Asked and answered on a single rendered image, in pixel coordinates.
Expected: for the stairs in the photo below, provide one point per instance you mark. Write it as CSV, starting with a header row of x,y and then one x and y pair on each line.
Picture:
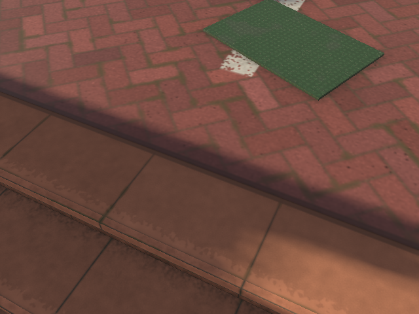
x,y
54,263

